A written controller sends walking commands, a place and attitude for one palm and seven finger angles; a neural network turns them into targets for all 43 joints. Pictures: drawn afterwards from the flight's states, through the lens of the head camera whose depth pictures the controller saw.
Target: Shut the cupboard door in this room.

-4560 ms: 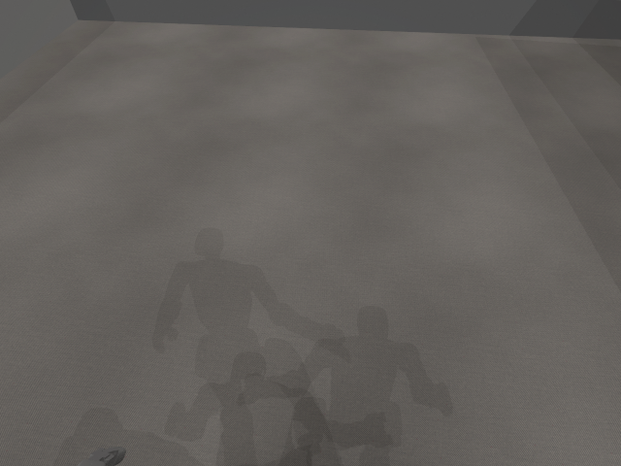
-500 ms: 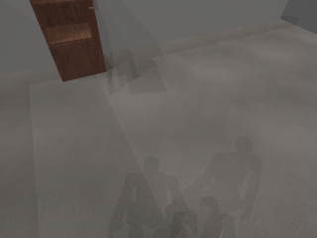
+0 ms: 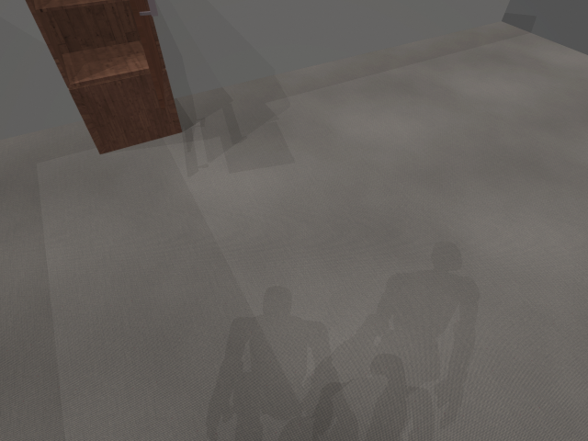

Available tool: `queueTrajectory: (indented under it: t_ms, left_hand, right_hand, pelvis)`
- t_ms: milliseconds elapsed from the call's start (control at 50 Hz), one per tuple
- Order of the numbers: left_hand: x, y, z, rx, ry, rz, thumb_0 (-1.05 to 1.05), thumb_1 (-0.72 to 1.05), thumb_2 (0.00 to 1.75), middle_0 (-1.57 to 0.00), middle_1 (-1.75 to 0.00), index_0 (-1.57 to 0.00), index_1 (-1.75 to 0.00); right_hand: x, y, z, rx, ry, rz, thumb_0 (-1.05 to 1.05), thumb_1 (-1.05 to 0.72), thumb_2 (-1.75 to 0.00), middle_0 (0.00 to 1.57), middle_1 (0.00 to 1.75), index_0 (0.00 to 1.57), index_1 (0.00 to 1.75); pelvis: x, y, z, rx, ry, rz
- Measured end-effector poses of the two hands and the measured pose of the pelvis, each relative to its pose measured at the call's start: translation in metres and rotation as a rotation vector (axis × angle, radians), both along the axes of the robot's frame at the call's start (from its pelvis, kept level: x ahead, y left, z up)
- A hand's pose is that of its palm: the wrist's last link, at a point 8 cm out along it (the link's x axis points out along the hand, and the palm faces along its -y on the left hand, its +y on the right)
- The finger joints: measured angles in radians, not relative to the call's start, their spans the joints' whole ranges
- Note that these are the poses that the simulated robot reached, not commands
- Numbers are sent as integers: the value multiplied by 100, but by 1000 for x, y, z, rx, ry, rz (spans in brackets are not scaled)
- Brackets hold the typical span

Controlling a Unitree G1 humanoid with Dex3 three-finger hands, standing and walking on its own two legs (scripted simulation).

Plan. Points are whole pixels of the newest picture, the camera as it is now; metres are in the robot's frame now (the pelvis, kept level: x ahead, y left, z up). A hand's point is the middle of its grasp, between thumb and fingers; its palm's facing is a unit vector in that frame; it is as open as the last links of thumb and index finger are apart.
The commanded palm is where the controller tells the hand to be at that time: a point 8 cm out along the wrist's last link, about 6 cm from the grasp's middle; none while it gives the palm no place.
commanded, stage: stand and wait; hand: left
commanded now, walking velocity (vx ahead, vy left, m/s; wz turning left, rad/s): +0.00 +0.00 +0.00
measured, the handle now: out of the picture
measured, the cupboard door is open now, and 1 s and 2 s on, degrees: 77 77 77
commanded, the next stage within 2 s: turn or walk to find it in 0.26 s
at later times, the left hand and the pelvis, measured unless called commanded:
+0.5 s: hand out of the picture +0.01 +0.18 -0.18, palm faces +0.12 -0.97 -0.19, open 7.4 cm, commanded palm none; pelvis +0.00 +0.00 -0.01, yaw +3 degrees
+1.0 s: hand out of the picture +0.03 +0.19 -0.15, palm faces +0.31 -0.91 -0.30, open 7.4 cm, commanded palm none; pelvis +0.00 -0.03 +0.00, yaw +18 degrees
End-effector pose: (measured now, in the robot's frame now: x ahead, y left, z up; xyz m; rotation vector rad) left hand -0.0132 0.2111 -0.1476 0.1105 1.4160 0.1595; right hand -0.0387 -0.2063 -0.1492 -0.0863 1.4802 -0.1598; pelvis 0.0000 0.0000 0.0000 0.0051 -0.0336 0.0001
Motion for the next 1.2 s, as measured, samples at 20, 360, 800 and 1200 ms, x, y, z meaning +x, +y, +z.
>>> queueTrajectory:
  t_ms: [20,360,800,1200]
  left_hand:
    - [-1,-1,0,-1,2,1,0,91,89,-20,-30,-20,-30]
    - [4,5,-1,8,-10,12,0,91,89,-20,-30,-20,-30]
    - [45,44,13,118,-183,142,0,91,89,-20,-30,-20,-30]
    - [-61,-1,15,110,-93,358,0,91,89,-20,-30,-20,-30]
  right_hand:
    - [0,0,0,-1,1,-1,1,-91,-90,19,30,19,30]
    - [28,-12,3,-30,-56,25,1,-91,-90,19,30,19,30]
    - [105,-24,1,-49,-144,222,1,-91,-90,20,30,20,30]
    - [201,-30,8,-55,-204,483,1,-91,-90,19,29,19,30]
  pelvis:
    - [0,0,0,0,1,-1]
    - [4,-1,-1,-5,6,11]
    - [0,-5,-6,-24,67,199]
    - [-7,-20,-3,15,32,410]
